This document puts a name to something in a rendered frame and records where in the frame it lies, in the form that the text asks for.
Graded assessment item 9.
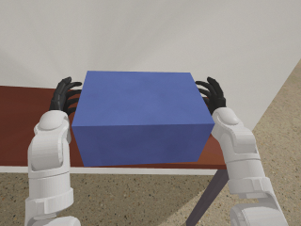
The robot left hand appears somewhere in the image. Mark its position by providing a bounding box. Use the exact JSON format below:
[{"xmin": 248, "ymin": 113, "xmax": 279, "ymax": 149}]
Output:
[{"xmin": 49, "ymin": 76, "xmax": 83, "ymax": 117}]

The table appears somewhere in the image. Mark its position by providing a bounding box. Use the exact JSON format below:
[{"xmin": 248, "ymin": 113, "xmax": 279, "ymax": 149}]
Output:
[{"xmin": 0, "ymin": 86, "xmax": 230, "ymax": 226}]

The carton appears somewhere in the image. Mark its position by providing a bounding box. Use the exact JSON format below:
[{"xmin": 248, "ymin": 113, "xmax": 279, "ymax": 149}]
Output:
[{"xmin": 71, "ymin": 71, "xmax": 215, "ymax": 167}]

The right robot upper arm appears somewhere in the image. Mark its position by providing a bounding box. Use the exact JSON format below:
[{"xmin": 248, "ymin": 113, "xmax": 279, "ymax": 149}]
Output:
[{"xmin": 230, "ymin": 202, "xmax": 287, "ymax": 226}]

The left robot upper arm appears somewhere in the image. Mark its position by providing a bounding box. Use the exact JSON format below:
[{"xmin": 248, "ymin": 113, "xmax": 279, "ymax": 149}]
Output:
[{"xmin": 32, "ymin": 216, "xmax": 81, "ymax": 226}]

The robot right hand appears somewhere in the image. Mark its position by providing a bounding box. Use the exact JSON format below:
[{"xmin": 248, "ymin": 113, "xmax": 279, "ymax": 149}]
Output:
[{"xmin": 195, "ymin": 76, "xmax": 226, "ymax": 116}]

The right robot forearm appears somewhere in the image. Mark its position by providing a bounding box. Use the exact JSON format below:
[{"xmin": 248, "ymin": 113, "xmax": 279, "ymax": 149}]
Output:
[{"xmin": 211, "ymin": 107, "xmax": 289, "ymax": 226}]

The left robot forearm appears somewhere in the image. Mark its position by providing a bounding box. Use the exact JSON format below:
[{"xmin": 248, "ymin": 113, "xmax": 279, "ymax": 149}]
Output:
[{"xmin": 24, "ymin": 110, "xmax": 74, "ymax": 226}]

